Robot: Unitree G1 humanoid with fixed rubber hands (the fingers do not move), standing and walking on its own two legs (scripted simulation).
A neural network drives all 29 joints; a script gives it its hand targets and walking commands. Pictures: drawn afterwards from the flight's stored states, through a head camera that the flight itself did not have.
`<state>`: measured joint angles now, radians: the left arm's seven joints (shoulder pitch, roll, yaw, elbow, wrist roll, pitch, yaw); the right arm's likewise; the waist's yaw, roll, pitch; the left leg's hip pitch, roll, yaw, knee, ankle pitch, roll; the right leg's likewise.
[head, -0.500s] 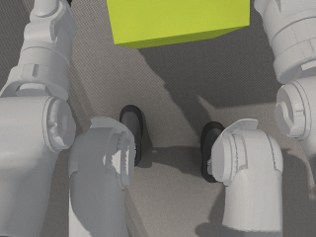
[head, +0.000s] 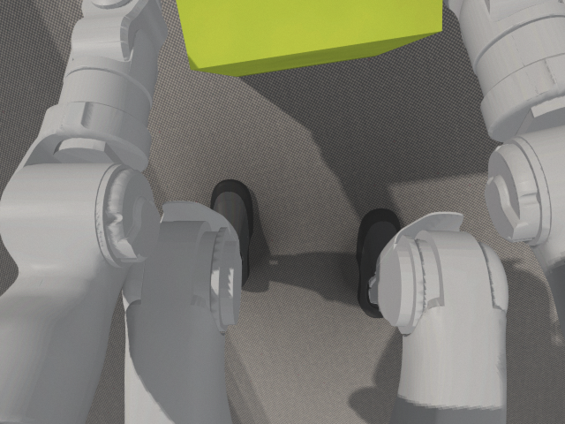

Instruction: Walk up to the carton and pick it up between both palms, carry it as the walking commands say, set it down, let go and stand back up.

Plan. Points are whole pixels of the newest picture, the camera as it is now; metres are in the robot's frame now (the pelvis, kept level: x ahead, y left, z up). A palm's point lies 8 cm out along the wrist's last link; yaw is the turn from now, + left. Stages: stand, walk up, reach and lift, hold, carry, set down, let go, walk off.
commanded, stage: reach and lift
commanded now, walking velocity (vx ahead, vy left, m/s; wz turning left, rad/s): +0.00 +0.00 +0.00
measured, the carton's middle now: out of the picture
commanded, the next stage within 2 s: none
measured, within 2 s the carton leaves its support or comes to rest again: leaves its support in 0.62 s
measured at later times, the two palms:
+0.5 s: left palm out of the picture +0.54 +0.22 -0.19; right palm out of the picture +0.57 -0.09 -0.20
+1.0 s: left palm out of the picture +0.53 +0.22 -0.14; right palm out of the picture +0.59 -0.08 -0.13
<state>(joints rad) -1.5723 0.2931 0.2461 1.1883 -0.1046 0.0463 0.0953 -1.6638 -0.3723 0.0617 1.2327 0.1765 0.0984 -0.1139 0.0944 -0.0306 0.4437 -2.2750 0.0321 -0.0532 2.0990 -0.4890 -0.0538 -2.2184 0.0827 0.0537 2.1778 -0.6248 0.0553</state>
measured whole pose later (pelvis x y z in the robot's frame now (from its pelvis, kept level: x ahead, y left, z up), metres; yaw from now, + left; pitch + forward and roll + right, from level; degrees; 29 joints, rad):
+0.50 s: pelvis +0.01 +0.00 -0.01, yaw -1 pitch +39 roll +2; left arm -1.46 0.29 0.33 1.04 -0.01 0.22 0.01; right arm -1.52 -0.27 -0.15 1.06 0.02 0.20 -0.08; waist 0.10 -0.05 0.36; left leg -2.29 0.02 -0.06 2.15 -0.54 -0.08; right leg -2.25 0.11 0.06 2.22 -0.66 0.06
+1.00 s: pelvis -0.01 +0.01 +0.02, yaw -1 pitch +33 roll +0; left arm -1.51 0.21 0.41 0.80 0.07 0.35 0.13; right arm -1.63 -0.29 -0.21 0.97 -0.04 0.33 -0.09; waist 0.10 -0.05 0.50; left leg -2.14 -0.05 -0.09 2.06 -0.49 -0.09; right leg -2.09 0.11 0.06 2.12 -0.61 0.08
